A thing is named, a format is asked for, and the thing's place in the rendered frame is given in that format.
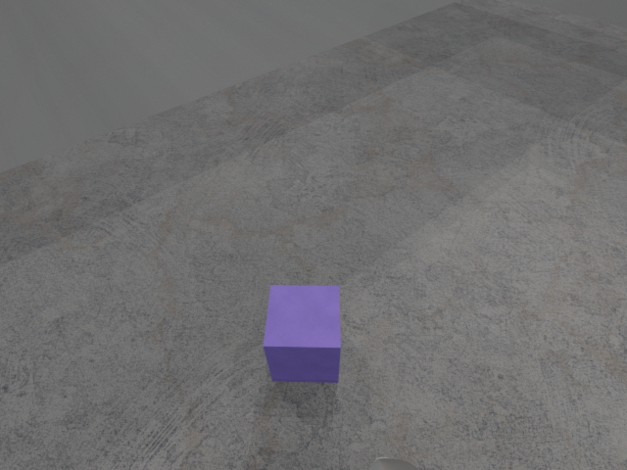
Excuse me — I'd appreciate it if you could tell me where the carton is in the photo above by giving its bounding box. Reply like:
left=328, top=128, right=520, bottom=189
left=264, top=285, right=341, bottom=383

